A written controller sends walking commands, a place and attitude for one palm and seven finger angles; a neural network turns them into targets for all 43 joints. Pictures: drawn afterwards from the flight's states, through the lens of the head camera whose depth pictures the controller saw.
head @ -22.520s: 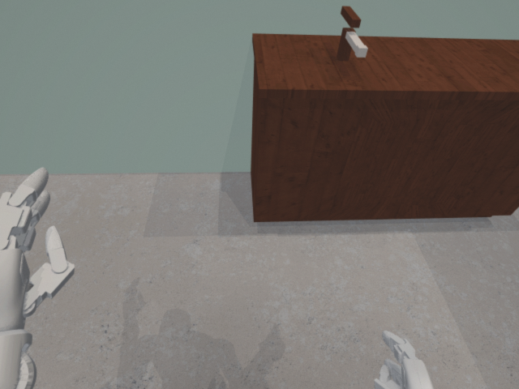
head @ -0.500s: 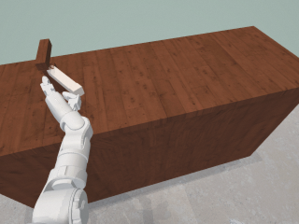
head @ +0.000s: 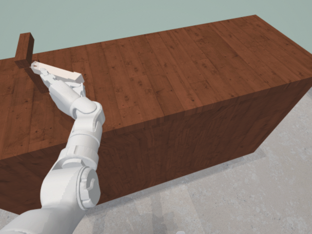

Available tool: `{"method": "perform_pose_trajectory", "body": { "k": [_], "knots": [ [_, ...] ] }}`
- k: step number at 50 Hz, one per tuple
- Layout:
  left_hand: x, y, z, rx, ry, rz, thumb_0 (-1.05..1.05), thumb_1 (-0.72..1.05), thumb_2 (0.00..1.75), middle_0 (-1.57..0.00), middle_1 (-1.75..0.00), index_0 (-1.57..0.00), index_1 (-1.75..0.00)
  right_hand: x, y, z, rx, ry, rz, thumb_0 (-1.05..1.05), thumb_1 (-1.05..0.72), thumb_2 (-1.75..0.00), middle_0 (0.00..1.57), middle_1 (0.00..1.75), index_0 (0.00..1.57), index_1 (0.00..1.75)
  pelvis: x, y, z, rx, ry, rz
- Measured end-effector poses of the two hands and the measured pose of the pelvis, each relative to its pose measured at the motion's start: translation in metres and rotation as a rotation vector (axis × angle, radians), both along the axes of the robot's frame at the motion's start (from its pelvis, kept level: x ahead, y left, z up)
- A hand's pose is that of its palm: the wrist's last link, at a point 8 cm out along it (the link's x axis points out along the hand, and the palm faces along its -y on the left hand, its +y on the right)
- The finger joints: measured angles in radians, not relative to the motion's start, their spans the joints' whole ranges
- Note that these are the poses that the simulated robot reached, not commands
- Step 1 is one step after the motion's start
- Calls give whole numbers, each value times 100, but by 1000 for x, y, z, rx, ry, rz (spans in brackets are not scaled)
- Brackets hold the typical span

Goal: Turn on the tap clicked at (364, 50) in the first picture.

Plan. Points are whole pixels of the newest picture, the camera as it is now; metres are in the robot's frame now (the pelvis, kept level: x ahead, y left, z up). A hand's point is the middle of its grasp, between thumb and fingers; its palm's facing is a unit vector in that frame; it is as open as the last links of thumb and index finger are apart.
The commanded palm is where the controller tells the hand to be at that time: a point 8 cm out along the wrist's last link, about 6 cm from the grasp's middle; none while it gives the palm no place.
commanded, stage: push the lever round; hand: left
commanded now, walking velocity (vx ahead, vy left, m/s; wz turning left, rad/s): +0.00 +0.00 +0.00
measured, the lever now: (76, 79) +0.50 +0.21 +0.12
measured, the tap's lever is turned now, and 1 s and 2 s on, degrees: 49 78 81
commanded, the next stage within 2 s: lift the hand up off the lever in 0.90 s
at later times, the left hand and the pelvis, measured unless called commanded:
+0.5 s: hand (91, 78) +0.51 +0.17 +0.12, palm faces +0.80 -0.58 -0.15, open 7.6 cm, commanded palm +0.46 +0.20 +0.12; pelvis +0.01 -0.01 +0.00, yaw +0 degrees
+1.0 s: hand (94, 70) +0.54 +0.17 +0.12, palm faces +0.79 -0.59 -0.15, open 7.8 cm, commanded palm +0.49 +0.19 +0.12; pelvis +0.01 -0.01 -0.01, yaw +0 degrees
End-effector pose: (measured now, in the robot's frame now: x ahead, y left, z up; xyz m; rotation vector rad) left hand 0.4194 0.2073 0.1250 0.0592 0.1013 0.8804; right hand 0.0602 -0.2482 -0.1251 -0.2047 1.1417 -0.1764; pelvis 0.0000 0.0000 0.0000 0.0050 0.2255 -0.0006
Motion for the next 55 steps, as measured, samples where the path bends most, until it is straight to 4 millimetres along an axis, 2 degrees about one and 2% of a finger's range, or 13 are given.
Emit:
{"method": "perform_pose_trajectory", "body": {
  "k": [10,25,55],
  "knots": [
    [13,-9,1,0,27,39,0,97,93,-15,-15,-15,-15,-17,-8,-3,0,54,-15,1,-91,-90,21,30,20,30,2,-4,-2,1,24,0],
    [36,-21,3,11,62,72,1,97,94,-15,-15,-12,-14,-22,-13,-5,3,85,-11,1,-91,-90,21,30,20,30,6,-9,-5,1,66,3],
    [73,-20,6,-3,77,55,1,92,92,-15,-15,-12,-13,-50,-11,-2,5,170,-47,1,-91,-90,21,30,20,30,16,-7,-6,-7,117,-7]
  ]
}}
